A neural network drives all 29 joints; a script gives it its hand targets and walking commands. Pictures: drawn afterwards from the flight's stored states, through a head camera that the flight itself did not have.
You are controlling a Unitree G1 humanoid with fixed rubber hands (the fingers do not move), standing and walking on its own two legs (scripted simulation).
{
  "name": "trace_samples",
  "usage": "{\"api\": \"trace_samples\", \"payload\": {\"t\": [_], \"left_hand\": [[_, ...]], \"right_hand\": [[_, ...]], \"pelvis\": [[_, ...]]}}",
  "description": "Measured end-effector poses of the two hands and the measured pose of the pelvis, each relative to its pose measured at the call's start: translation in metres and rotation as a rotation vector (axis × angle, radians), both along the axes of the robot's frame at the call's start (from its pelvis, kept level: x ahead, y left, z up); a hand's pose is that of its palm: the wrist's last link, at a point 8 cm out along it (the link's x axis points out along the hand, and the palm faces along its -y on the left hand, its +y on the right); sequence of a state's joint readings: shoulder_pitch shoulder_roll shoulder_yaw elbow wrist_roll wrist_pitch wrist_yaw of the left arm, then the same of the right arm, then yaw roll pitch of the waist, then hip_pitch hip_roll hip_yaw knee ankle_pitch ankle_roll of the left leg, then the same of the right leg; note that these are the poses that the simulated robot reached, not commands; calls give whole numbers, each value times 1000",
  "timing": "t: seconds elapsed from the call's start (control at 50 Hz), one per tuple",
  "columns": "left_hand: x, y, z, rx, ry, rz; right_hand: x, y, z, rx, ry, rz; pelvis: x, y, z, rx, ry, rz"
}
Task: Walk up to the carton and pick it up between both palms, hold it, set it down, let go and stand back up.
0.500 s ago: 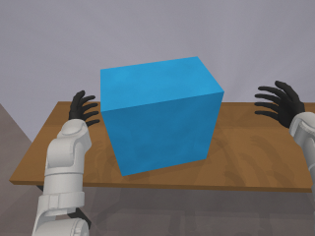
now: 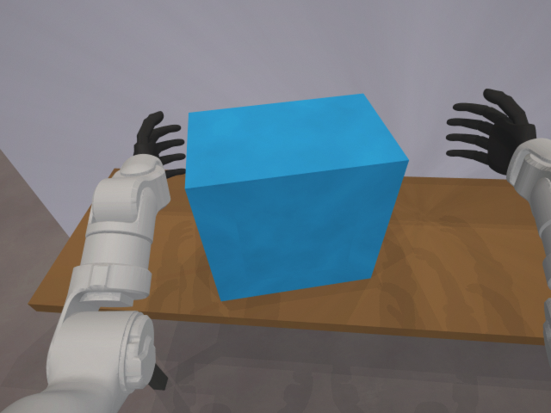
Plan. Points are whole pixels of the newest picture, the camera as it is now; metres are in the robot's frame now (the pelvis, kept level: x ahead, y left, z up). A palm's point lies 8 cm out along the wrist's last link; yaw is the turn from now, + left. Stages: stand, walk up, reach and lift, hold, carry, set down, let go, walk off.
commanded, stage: reach and lift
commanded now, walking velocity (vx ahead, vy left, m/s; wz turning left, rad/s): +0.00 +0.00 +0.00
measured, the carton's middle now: (288, 203) +0.48 +0.06 +0.04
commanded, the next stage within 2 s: none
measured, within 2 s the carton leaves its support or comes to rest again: neither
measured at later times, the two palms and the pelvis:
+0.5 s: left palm (154, 157) +0.42 +0.24 +0.18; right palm (497, 137) +0.47 -0.22 +0.20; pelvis +0.00 +0.00 +0.00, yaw +0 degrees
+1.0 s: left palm (169, 208) +0.41 +0.24 +0.09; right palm (485, 172) +0.48 -0.24 +0.14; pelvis -0.01 +0.00 -0.01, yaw +0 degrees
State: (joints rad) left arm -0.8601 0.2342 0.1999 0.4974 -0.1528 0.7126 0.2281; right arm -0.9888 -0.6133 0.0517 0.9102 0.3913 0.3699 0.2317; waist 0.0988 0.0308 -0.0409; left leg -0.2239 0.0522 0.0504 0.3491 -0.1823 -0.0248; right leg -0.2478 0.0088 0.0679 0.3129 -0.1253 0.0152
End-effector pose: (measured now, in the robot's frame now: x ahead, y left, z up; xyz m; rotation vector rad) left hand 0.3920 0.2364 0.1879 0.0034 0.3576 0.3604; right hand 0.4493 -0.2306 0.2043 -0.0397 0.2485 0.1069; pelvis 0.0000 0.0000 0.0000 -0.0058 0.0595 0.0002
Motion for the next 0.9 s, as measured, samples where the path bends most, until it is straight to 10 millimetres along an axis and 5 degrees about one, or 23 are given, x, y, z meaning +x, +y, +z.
{"api": "trace_samples", "payload": {"t": [0.42,0.9], "left_hand": [[29,6,6,23,8,1],[16,8,-86,44,57,-29]], "right_hand": [[28,11,12,4,9,-16],[29,-3,-49,-36,67,-35]], "pelvis": [[5,3,-1,-4,79,-1],[-5,-2,-5,2,174,-1]]}}
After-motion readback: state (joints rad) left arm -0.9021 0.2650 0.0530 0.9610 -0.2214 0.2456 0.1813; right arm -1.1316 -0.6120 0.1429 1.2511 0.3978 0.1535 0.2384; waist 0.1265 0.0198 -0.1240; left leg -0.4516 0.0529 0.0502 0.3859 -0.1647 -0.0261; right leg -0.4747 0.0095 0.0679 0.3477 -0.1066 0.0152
